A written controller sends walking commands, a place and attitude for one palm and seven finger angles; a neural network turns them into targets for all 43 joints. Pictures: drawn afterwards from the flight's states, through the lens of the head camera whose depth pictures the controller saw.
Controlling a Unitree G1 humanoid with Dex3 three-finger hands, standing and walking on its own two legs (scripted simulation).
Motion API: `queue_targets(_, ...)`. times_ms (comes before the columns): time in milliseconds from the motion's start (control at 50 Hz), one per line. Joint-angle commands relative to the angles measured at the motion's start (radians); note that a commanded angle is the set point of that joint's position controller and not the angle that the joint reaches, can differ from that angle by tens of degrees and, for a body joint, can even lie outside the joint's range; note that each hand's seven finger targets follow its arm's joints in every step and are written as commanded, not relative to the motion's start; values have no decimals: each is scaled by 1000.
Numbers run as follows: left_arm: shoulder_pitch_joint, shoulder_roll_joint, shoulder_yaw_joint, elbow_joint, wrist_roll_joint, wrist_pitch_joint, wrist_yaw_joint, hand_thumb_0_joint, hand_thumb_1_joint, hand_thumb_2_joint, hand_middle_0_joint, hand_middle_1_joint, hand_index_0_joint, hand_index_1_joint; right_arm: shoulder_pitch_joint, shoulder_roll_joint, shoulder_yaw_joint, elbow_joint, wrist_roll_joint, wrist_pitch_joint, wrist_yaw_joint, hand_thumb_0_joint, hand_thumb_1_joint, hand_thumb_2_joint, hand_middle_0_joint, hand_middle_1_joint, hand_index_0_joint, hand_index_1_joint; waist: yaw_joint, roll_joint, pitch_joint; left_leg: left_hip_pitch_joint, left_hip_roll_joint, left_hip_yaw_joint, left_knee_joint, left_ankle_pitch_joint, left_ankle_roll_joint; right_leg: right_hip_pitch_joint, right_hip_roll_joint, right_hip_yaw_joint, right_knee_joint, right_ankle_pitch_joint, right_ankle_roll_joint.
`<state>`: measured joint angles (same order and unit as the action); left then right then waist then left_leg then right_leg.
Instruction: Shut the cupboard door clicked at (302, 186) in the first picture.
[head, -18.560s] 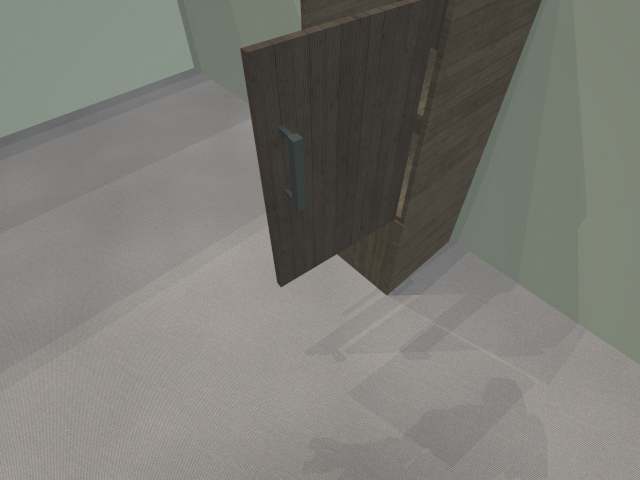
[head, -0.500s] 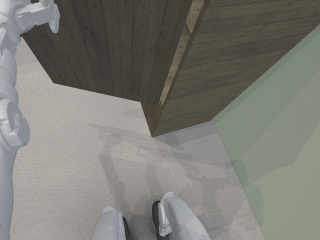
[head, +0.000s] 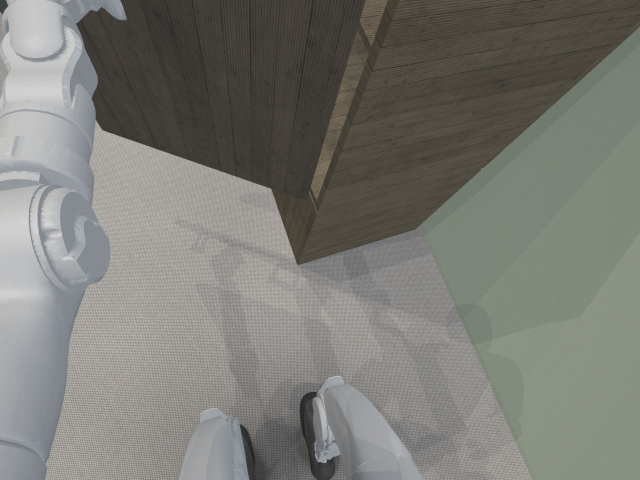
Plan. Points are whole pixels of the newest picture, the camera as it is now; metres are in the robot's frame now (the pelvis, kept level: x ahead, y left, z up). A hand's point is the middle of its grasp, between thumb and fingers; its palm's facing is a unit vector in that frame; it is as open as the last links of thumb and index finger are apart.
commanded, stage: pull the fist back off the door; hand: left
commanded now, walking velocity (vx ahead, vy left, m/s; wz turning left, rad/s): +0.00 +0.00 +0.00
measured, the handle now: out of the picture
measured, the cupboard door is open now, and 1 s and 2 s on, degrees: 53 53 53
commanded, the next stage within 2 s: draw the hand back to the body in 0.64 s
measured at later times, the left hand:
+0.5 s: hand (123, 46) +0.54 +0.09 +0.12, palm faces +0.04 -1.00 -0.01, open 3.1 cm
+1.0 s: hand (74, 91) +0.48 +0.12 +0.14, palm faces +0.06 -1.00 -0.03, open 3.1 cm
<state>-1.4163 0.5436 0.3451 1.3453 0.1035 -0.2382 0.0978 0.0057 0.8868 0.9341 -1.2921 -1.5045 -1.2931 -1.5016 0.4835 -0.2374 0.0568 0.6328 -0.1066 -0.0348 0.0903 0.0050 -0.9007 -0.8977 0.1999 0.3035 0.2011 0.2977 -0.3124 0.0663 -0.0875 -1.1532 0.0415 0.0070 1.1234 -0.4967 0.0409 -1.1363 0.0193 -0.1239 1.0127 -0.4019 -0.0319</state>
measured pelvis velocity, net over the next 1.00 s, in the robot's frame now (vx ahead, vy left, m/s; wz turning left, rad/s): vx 0.01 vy -0.01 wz -0.01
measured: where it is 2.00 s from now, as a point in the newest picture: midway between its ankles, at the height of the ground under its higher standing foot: (283, 468)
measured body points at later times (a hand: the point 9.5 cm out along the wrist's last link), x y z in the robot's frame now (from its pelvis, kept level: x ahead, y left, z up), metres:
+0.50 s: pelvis +0.02 -0.01 +0.04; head +0.14 +0.00 +0.47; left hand +0.53 +0.15 +0.12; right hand -0.01 -0.27 -0.07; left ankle +0.00 +0.09 -0.65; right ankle +0.03 -0.11 -0.65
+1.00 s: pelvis +0.01 -0.01 +0.05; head +0.08 -0.03 +0.49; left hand +0.47 +0.18 +0.15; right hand +0.02 -0.27 -0.08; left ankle +0.00 +0.09 -0.65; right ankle +0.03 -0.11 -0.65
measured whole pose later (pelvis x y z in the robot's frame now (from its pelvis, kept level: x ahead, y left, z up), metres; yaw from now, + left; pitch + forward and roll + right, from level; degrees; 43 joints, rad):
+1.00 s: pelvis +0.01 -0.01 +0.05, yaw +0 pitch +15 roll +0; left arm -0.73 0.28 0.29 0.99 -0.11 -0.39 -0.04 0.02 0.90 0.90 -1.29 -1.50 -1.30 -1.50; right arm 0.42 -0.26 0.00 0.63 0.01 0.03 0.03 0.01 -0.90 -0.90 0.20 0.30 0.20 0.30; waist -0.12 0.05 -0.10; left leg -0.67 0.02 0.08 0.83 -0.41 0.03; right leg -0.72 0.02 -0.05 0.81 -0.35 -0.04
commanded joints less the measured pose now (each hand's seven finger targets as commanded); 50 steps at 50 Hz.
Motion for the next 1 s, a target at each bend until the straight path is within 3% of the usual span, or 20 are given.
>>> queue_targets(0, -505, 199, 27, -242, -7, -68, -47, 0, 900, 900, -1300, -1500, -1300, -1500, 306, -225, -85, -4, 20, 34, -13, 0, -900, -900, 200, 300, 200, 300, -14, 191, -686, 546, -15, -95, -140, 497, -13, 394, 33, 90, -141, 389, 12)
queue_targets(40, -442, 218, 58, -264, -39, -79, -72, 0, 900, 900, -1300, -1500, -1300, -1500, 300, -219, -82, -14, 29, 37, -20, 0, -900, -900, 200, 300, 200, 300, 9, 188, -689, 554, -16, -83, -162, 509, -13, 448, 34, 96, -155, 425, 11)
queue_targets(80, -355, 198, 69, -275, -64, -103, -79, 0, 900, 900, -1300, -1500, -1300, -1500, 292, -211, -85, -21, 34, 38, -22, 0, -900, -900, 200, 300, 200, 300, 32, 140, -652, 542, -18, -70, -188, 505, -13, 500, 37, 97, -175, 448, 12)
queue_targets(200, -185, 72, 19, -260, -100, -158, -69, 0, 900, 900, -1300, -1500, -1300, -1500, 271, -203, -100, -10, 43, 36, -21, 0, -900, -900, 200, 300, 200, 300, 48, 43, -501, 510, -28, -36, -245, 442, -7, 536, 35, 101, -226, 434, 18)
queue_targets(240, -153, 43, 11, -302, -108, -186, -67, 0, 900, 900, -1300, -1500, -1300, -1500, 262, -199, -108, -8, 45, 34, -22, 0, -900, -900, 200, 300, 200, 300, 67, 74, -526, 570, -29, -36, -249, 484, -12, 533, 32, 99, -222, 457, 15)
queue_targets(300, -77, -31, -29, -324, -121, -210, -66, 0, 900, 900, -1300, -1500, -1300, -1500, 236, -192, -116, -11, 49, 39, -18, 0, -900, -900, 200, 300, 200, 300, 84, 52, -505, 597, -32, -29, -261, 501, -15, 544, 31, 97, -229, 470, 14)
queue_targets(360, -54, -38, -27, -334, -124, -226, -57, 0, 900, 900, -1300, -1500, -1300, -1500, 215, -193, -121, -7, 54, 46, -23, 0, -900, -900, 200, 300, 200, 300, 92, 32, -480, 604, -34, -27, -267, 503, -15, 539, 26, 97, -226, 473, 16)
queue_targets(420, -53, -71, -50, -407, -133, -257, -49, 0, 900, 900, -1300, -1500, -1300, -1500, 185, -187, -125, -19, 58, 46, -28, 0, -900, -900, 200, 300, 200, 300, 104, 41, -500, 639, -37, -23, -273, 515, -17, 559, 22, 97, -221, 483, 15)
queue_targets(440, -35, -49, -28, -413, -131, -267, -43, 0, 900, 900, -1300, -1500, -1300, -1500, 172, -189, -127, -15, 60, 46, -30, 0, -900, -900, 200, 300, 200, 300, 113, 34, -520, 653, -34, -30, -268, 527, -20, 554, 21, 97, -214, 484, 16)
queue_targets(500, 3, -109, -74, -439, -135, -286, -44, 0, 900, 900, -1300, -1500, -1300, -1500, 135, -178, -129, -21, 65, 45, -31, 0, -900, -900, 200, 300, 200, 300, 124, 16, -518, 658, -37, -23, -275, 513, -20, 576, 19, 100, -216, 485, 16)
queue_targets(540, 28, -101, -66, -447, -143, -289, -45, 0, 900, 900, -1300, -1500, -1300, -1500, 117, -179, -129, -22, 71, 46, -36, 0, -900, -900, 200, 300, 200, 300, 134, 20, -509, 663, -38, -20, -278, 517, -21, 581, 17, 102, -216, 490, 17)
queue_targets(600, -8, -128, -100, -408, -141, -276, -48, 0, 900, 900, -1300, -1500, -1300, -1500, 90, -176, -124, -19, 78, 48, -45, 0, -900, -900, 200, 300, 200, 300, 110, -42, -448, 603, -43, -15, -292, 422, -15, 588, 15, 109, -231, 448, 21)
queue_targets(640, -55, -129, -108, -406, -143, -280, -46, 0, 900, 900, -1300, -1500, -1300, -1500, 78, -177, -122, -9, 81, 43, -52, 0, -900, -900, 200, 300, 200, 300, 102, -6, -438, 623, -43, -25, -295, 397, -18, 549, 11, 107, -230, 409, 19)
queue_targets(680, -73, -162, -136, -351, -151, -271, -49, 0, 900, 900, -1300, -1500, -1300, -1500, 66, -177, -115, -2, 80, 35, -55, 0, -900, -900, 200, 300, 200, 300, 82, -45, -399, 598, -42, -34, -296, 347, -17, 517, 12, 105, -237, 360, 21)
queue_targets(720, -105, -137, -115, -355, -156, -278, -46, 0, 900, 900, -1300, -1500, -1300, -1500, 67, -185, -114, -1, 77, 25, -60, 0, -900, -900, 200, 300, 200, 300, 81, -27, -417, 603, -47, -36, -292, 342, -15, 513, 10, 107, -231, 353, 18)
queue_targets(740, -90, -118, -94, -333, -156, -279, -48, 0, 900, 900, -1300, -1500, -1300, -1500, 61, -184, -113, 2, 76, 21, -61, 0, -900, -900, 200, 300, 200, 300, 91, -19, -439, 598, -47, -38, -287, 345, -18, 516, 7, 109, -225, 353, 18)
queue_targets(780, 36, -33, -17, -350, -159, -277, -59, 0, 900, 900, -1300, -1500, -1300, -1500, 55, -188, -110, -30, 80, 23, -61, 0, -900, -900, 200, 300, 200, 300, 154, -39, -509, 590, -52, -24, -301, 375, -17, 615, 9, 116, -221, 392, 14)
queue_targets(840, 188, -31, -14, -426, -161, -268, -97, 0, 900, 900, -1300, -1500, -1300, -1500, 38, -174, -108, -74, 93, 32, -61, 0, -900, -900, 200, 300, 200, 300, 209, -20, -547, 611, -53, -4, -327, 438, -18, 712, 8, 117, -225, 469, 11)
queue_targets(900, 282, -31, -10, -544, -203, -230, -132, 0, 900, 900, -1300, -1500, -1300, -1500, 13, -172, -111, -112, 114, 43, -71, 0, -900, -900, 200, 300, 200, 300, 225, -105, -506, 593, -51, 19, -369, 407, -8, 809, 14, 122, -272, 498, 16)
queue_targets(980, 353, -72, -52, -726, -257, -199, -162, 0, 900, 900, -1300, -1500, -1300, -1500, -38, -164, -111, -125, 136, 30, -91, 0, -900, -900, 200, 300, 200, 300, 227, -81, -417, 650, -48, 26, -430, 355, -4, 829, 14, 124, -335, 448, 17)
